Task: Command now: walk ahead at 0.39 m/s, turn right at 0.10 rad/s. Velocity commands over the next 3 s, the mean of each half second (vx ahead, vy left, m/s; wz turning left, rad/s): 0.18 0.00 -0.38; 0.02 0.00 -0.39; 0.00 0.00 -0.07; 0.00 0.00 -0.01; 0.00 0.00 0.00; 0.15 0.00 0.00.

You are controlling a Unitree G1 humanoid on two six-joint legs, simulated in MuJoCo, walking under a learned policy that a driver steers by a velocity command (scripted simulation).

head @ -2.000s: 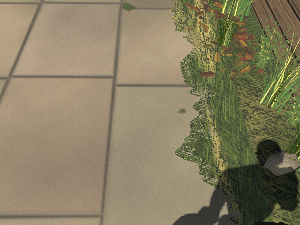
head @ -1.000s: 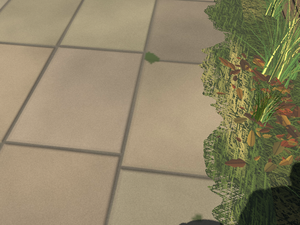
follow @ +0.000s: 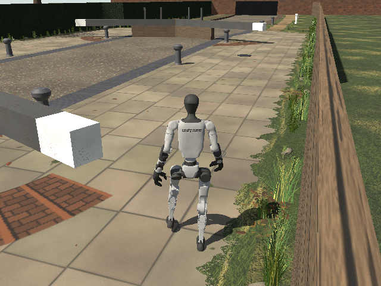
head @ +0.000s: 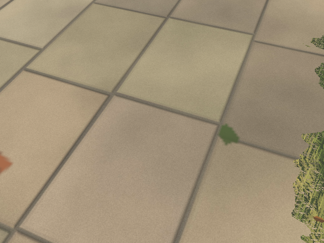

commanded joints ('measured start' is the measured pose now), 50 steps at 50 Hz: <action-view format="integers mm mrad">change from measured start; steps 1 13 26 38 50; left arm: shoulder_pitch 43 14 -46 -145 -158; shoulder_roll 163 143 134 177 118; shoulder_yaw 33 44 67 56 21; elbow -24 -108 -205 -295 -257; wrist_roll -6 -16 9 11 23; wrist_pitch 7 100 148 86 95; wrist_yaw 11 44 5 51 31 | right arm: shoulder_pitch -126 3 -78 -57 51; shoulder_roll -32 -90 -162 -101 -158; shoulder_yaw -1 -14 -47 -46 -31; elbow -96 -68 3 16 55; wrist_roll -1 -19 17 -2 -29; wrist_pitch -26 28 68 74 49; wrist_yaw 15 -19 -33 -46 -9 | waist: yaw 9 -61 -19 -73 -72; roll -100 88 56 -159 -52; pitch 39 -160 -109 -132 -109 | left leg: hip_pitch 87 527 398 49 583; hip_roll -68 207 191 -94 26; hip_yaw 46 -144 120 -10 -83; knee -120 -337 -297 336 -309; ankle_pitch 78 129 -222 -355 59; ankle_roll -2 241 132 -60 26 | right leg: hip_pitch -45 -560 -188 -49 -240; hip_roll -231 -150 -97 -276 -152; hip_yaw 114 91 -47 309 278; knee -9 1002 380 126 272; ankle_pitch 443 -341 -17 331 113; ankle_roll -121 136 16 -149 -37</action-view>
